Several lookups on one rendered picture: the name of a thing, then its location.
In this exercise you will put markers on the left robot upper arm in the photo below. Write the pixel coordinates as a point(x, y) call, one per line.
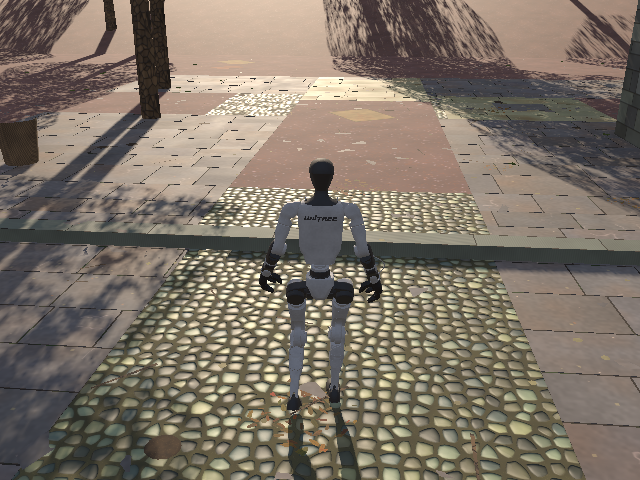
point(289, 210)

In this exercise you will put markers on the humanoid robot torso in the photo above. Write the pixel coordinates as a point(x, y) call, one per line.
point(320, 239)

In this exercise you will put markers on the left robot forearm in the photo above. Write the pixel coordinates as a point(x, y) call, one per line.
point(270, 262)

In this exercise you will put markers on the robot right hand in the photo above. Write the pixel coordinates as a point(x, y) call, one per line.
point(377, 287)

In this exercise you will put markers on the right robot upper arm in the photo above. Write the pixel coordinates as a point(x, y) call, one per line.
point(352, 211)

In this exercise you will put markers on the robot left hand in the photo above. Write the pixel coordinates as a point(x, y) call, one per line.
point(263, 281)

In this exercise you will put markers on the right robot forearm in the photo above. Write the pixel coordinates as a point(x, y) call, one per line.
point(369, 266)

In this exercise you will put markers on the robot head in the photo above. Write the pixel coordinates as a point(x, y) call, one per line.
point(321, 173)

